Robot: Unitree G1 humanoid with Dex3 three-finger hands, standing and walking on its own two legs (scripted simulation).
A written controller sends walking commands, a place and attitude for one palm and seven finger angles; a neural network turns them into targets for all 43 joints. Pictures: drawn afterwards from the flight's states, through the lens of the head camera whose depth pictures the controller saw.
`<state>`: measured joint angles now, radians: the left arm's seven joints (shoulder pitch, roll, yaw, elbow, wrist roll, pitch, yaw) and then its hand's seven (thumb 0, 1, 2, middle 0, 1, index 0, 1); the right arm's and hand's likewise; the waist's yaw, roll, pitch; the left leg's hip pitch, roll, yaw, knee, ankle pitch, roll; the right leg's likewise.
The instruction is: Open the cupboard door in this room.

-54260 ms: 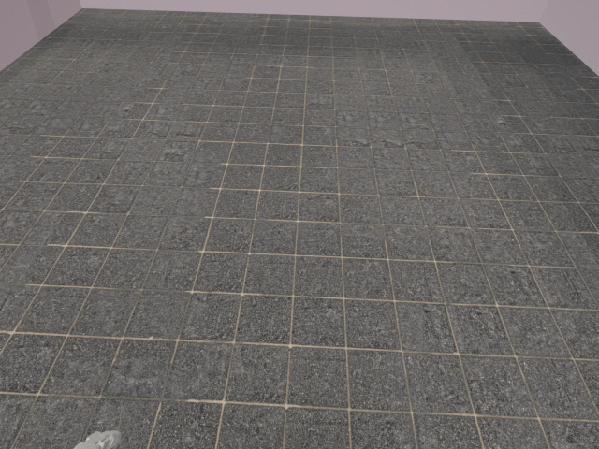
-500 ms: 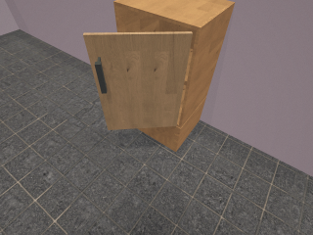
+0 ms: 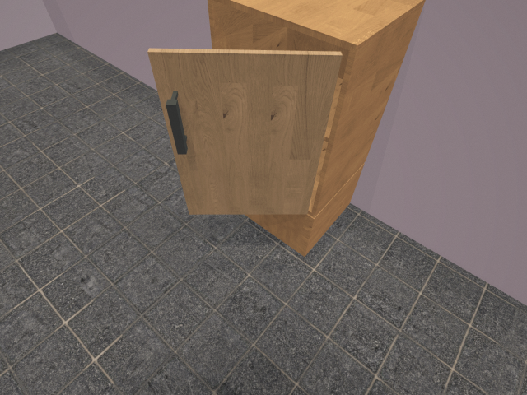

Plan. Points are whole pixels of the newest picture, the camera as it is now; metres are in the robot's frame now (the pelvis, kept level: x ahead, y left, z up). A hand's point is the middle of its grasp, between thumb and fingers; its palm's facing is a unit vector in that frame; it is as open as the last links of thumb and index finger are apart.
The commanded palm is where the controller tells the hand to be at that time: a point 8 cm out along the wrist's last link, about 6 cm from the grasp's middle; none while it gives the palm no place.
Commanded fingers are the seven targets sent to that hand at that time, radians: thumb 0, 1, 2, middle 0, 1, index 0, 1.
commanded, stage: come to a stop and stand still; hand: left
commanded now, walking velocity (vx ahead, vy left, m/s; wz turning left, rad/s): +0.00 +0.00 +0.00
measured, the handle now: (178, 123) +0.72 +0.26 -0.03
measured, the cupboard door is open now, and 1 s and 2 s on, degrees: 41 41 41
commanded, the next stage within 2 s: look again from close up in 0.14 s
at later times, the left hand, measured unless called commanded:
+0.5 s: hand out of the picture +0.01 +0.18 -0.18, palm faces +0.02 -0.98 -0.19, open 7.4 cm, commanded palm none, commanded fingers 0.00 0.90 0.90 -0.20 -0.30 -0.20 -0.30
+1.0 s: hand out of the picture -0.02 +0.19 -0.18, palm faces +0.05 -0.99 -0.16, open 7.4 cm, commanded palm none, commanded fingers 0.00 0.90 0.90 -0.20 -0.30 -0.20 -0.30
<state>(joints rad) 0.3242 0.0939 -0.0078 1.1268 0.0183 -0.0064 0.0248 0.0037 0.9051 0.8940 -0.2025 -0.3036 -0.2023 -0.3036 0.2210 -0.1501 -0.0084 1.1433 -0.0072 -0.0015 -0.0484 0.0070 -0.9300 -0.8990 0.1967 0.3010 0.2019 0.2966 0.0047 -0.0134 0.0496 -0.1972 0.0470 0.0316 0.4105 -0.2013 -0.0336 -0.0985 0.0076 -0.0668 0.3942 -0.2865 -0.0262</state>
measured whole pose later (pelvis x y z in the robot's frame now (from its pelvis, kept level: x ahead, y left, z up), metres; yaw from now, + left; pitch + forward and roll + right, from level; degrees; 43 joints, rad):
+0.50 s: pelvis +0.00 +0.01 +0.00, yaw +0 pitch -1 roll +0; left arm 0.28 0.15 0.01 1.10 0.02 0.00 0.03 0.00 0.91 0.89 -0.20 -0.30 -0.20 -0.30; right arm 0.27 -0.14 0.01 1.15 -0.01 0.00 -0.04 0.00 -0.92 -0.90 0.20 0.30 0.20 0.30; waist -0.01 -0.01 0.04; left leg -0.18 0.03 0.04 0.40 -0.21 -0.02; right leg -0.08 -0.01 -0.06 0.39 -0.29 -0.01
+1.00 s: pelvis +0.00 +0.02 +0.00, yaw +1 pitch -1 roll +0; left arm 0.32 0.13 0.01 1.12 0.02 0.00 0.02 0.00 0.91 0.89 -0.20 -0.30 -0.20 -0.30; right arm 0.28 -0.14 0.00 1.14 -0.01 -0.01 -0.03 0.00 -0.91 -0.90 0.20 0.30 0.20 0.30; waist 0.00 -0.02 0.03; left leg -0.21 0.00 0.04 0.44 -0.22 0.01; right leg -0.10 -0.04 -0.07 0.43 -0.31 0.01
